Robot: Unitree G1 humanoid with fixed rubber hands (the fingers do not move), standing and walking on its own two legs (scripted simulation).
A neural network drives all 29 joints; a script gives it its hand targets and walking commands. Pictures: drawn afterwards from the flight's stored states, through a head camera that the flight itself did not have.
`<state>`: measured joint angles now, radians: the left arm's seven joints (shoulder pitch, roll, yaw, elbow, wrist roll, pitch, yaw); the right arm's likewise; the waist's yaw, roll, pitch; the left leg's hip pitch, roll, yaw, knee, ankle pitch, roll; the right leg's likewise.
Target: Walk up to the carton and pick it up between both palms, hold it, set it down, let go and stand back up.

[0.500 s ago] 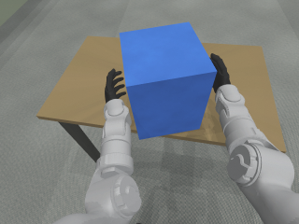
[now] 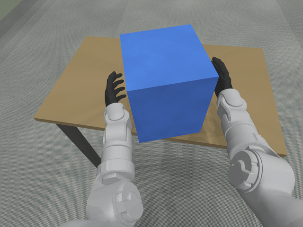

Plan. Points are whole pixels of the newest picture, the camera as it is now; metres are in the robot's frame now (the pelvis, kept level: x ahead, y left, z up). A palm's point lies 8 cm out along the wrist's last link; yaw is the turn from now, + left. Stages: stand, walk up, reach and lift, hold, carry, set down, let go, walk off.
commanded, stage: set down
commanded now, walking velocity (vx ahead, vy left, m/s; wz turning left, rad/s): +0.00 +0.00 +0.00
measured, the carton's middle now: (163, 87) +0.48 +0.07 +0.05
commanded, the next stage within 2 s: none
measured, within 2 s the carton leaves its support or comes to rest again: neither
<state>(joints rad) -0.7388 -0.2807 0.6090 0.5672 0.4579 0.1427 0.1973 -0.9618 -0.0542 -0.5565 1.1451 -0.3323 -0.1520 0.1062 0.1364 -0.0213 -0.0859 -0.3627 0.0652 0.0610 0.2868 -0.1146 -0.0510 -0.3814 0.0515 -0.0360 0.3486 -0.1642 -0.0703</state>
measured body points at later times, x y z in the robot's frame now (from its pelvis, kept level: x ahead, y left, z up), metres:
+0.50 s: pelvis +0.00 +0.00 +0.00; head +0.06 +0.00 +0.44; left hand +0.40 +0.20 +0.08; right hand +0.48 -0.09 +0.09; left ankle +0.00 +0.15 -0.75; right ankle -0.01 -0.07 -0.75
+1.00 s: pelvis -0.02 +0.00 -0.01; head +0.10 -0.02 +0.42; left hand +0.40 +0.22 +0.07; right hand +0.52 -0.13 +0.07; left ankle +0.00 +0.15 -0.75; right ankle -0.01 -0.07 -0.75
